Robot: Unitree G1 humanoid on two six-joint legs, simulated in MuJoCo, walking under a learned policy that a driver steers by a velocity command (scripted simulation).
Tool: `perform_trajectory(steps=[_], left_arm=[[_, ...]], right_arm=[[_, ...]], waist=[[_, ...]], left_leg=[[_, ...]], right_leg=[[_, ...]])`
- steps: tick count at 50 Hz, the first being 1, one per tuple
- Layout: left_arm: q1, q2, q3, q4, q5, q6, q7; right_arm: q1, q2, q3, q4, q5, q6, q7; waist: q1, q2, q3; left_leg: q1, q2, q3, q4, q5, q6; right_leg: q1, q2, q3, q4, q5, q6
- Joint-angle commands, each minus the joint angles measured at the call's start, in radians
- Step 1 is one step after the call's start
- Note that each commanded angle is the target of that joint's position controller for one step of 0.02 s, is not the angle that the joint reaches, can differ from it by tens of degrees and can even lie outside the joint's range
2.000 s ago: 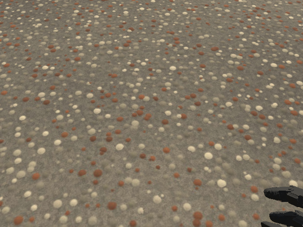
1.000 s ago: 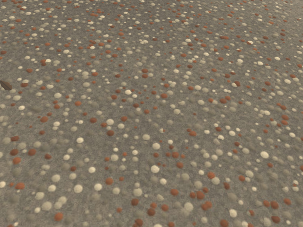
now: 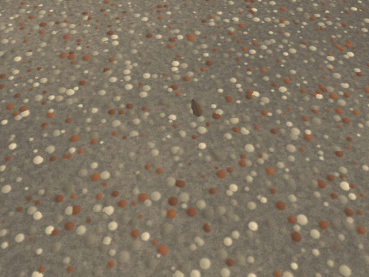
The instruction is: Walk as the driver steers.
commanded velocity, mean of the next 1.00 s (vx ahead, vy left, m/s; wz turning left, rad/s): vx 0.70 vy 0.00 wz -0.55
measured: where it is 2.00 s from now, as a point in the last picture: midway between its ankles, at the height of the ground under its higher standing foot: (301, 137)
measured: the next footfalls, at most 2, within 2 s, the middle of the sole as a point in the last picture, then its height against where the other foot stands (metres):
right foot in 0.44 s outside the picture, level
left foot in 0.84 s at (215, 179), level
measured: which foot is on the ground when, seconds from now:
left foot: down 0.00-0.48, up 0.50-0.82, down 0.84-1.00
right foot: up 0.00-0.42, down 0.44-0.84, up 0.86-1.00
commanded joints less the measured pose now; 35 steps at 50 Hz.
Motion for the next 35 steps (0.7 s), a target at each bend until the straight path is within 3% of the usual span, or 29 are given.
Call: perform_trajectory(steps=[1, 3, 5, 8, 11, 13, 15, 17, 19, 21, 22, 23, 24, 25, 26, 27, 28, 30, 31, 33, 35], left_arm=[[0.059, 0.07, 0.015, -0.047, 0.026, 0.018, -0.011], [0.066, 0.049, 0.013, -0.043, 0.032, 0.034, -0.019], [0.023, 0.034, 0.008, -0.049, 0.034, 0.039, -0.02], [-0.099, 0.02, -0.005, -0.066, 0.03, 0.037, -0.015], [-0.219, 0.054, -0.003, -0.103, 0.025, 0.043, -0.022], [-0.321, 0.088, 0.007, -0.138, 0.024, 0.047, -0.033], [-0.392, 0.094, 0.013, -0.171, 0.027, 0.043, -0.044], [-0.426, 0.083, 0.014, -0.191, 0.023, 0.034, -0.051], [-0.446, 0.071, 0.014, -0.209, 0.017, 0.032, -0.055], [-0.366, 0.06, 0.019, -0.198, 0.014, 0.036, -0.055], [-0.259, 0.073, 0.03, -0.167, 0.016, 0.035, -0.056], [-0.049, 0.111, 0.052, -0.106, 0.025, 0.029, -0.055], [0.186, 0.26, 0.105, -0.056, 0.04, 0.028, -0.038], [0.127, 0.29, 0.106, -0.052, 0.029, 0.029, -0.034], [0.096, 0.282, 0.106, -0.064, 0.015, 0.031, -0.029], [0.079, 0.252, 0.101, -0.059, 0.01, 0.03, -0.019], [0.046, 0.221, 0.093, -0.056, 0.009, 0.031, -0.009], [-0.022, 0.186, 0.074, -0.072, 0.011, 0.017, 0.001], [-0.029, 0.186, 0.072, -0.079, 0.004, 0.006, -0.001], [-0.037, 0.209, 0.077, -0.087, 0.002, -0.011, -0.005], [-0.037, 0.227, 0.088, -0.094, 0.007, -0.019, -0.008]], right_arm=[[0.129, -0.068, -0.017, 0.014, 0.018, -0.013, -0.014], [0.123, -0.094, -0.022, 0.036, 0.02, -0.025, -0.013], [0.103, -0.095, -0.02, 0.054, 0.018, -0.028, -0.011], [0.129, -0.082, -0.015, 0.092, 0.022, -0.024, -0.012], [0.193, -0.13, -0.036, 0.125, 0.014, -0.009, -0.009], [0.24, -0.139, -0.046, 0.142, -0.002, -0.005, -0.017], [0.288, -0.146, -0.053, 0.165, -0.012, -0.008, -0.027], [0.325, -0.154, -0.06, 0.188, -0.023, -0.01, -0.033], [0.348, -0.162, -0.064, 0.205, -0.033, -0.01, -0.032], [0.292, -0.168, -0.062, 0.197, -0.027, -0.01, -0.029], [0.263, -0.18, -0.064, 0.184, -0.018, -0.006, -0.032], [0.202, -0.199, -0.066, 0.153, -0.004, -0.002, -0.037], [0.11, -0.174, -0.055, 0.069, 0.013, -0.014, -0.031], [0.036, -0.113, -0.044, 0.026, -0.003, -0.041, -0.013], [-0.029, -0.131, -0.037, -0.004, -0.017, -0.059, -0.005], [-0.018, -0.132, -0.031, -0.01, -0.01, -0.072, 0.0], [0.009, -0.131, -0.031, -0.008, -0.011, -0.072, 0.002], [0.031, -0.117, -0.024, -0.014, -0.039, -0.034, 0.008], [0.023, -0.112, -0.021, -0.025, -0.044, -0.016, 0.014], [-0.084, -0.106, -0.01, -0.082, -0.033, 0.001, 0.022], [-0.18, -0.087, 0.006, -0.123, -0.014, -0.001, 0.033]], waist=[[-0.025, 0.101, -0.13], [0.009, 0.103, -0.133], [0.02, 0.106, -0.12], [-0.019, 0.127, -0.101], [-0.065, 0.104, -0.095], [-0.106, 0.067, -0.014], [-0.133, 0.029, 0.059], [-0.152, 0.007, 0.079], [-0.16, 0.019, 0.07], [-0.101, 0.053, 0.013], [-0.042, 0.068, -0.049], [0.068, 0.046, -0.142], [0.184, -0.136, -0.248], [0.101, -0.271, -0.228], [0.111, -0.157, -0.146], [0.069, -0.032, -0.108], [0.011, 0.045, -0.042], [-0.057, 0.024, -0.008], [-0.068, 0.005, 0.005], [-0.065, -0.019, 0.055], [-0.039, -0.036, 0.076]], left_leg=[[0.29, 0.269, -0.224, -0.218, 0.862, 0.138], [0.228, 0.25, -0.166, -0.259, 0.918, 0.156], [0.185, 0.211, -0.097, -0.278, 0.908, 0.145], [0.177, 0.167, -0.04, -0.284, 0.837, 0.115], [0.269, 0.242, -0.108, -0.35, 0.389, 0.14], [0.343, 0.301, -0.16, -0.427, 0.033, 0.161], [0.469, 0.351, -0.197, -0.465, -0.106, 0.169], [0.605, 0.366, -0.174, -0.444, -0.06, 0.159], [0.678, 0.355, -0.11, -0.379, 0.155, 0.138], [0.596, 0.304, 0.029, -0.226, 0.644, 0.091], [0.5, 0.278, 0.099, -0.066, 0.891, 0.068], [0.292, 0.25, 0.148, 0.186, 0.96, 0.035], [-0.061, 0.131, 0.182, 0.593, 0.663, -0.027], [-0.424, -0.041, -0.001, 0.831, -0.192, -0.05], [-0.565, 0.027, -0.131, 0.888, -0.183, -0.038], [-0.542, 0.081, -0.154, 0.815, -0.121, -0.038], [-0.479, 0.109, -0.138, 0.713, -0.105, -0.045], [-0.376, 0.124, -0.12, 0.616, -0.128, -0.084], [-0.346, 0.122, -0.098, 0.572, -0.136, -0.098], [-0.3, 0.11, -0.052, 0.42, -0.063, -0.128], [-0.178, 0.089, -0.037, 0.193, 0.073, -0.14]], right_leg=[[-0.179, -0.04, 0.019, -0.051, 0.038, 0.01], [-0.132, -0.017, -0.015, -0.115, 0.085, 0.025], [-0.11, -0.014, -0.04, -0.227, 0.165, 0.026], [-0.056, -0.007, -0.08, -0.434, 0.325, 0.014], [-0.111, -0.038, -0.068, -0.482, 0.33, -0.01], [-0.228, -0.051, -0.044, -0.5, 0.26, -0.035], [-0.375, -0.061, -0.026, -0.51, 0.206, -0.058], [-0.475, -0.057, -0.044, -0.514, 0.153, -0.08], [-0.491, -0.031, -0.102, -0.509, 0.099, -0.107], [-0.279, 0.041, -0.186, -0.544, 0.057, -0.149], [-0.081, 0.098, -0.221, -0.561, 0.049, -0.168], [0.234, 0.111, -0.167, -0.609, 0.073, -0.211], [0.541, -0.081, 0.262, -0.766, -0.246, -0.322], [0.691, -0.234, 0.735, -0.961, -0.278, -0.387], [0.678, -0.244, 0.708, -0.946, -0.105, -0.392], [0.598, -0.231, 0.594, -0.937, 0.024, -0.363], [0.465, -0.195, 0.503, -0.954, 0.109, -0.326], [0.302, -0.111, 0.386, -0.991, 0.165, -0.296], [0.235, -0.084, 0.358, -1.014, 0.182, -0.295], [0.095, -0.045, 0.323, -1.068, 0.227, -0.294], [0.005, -0.005, 0.288, -1.081, 0.296, -0.259]])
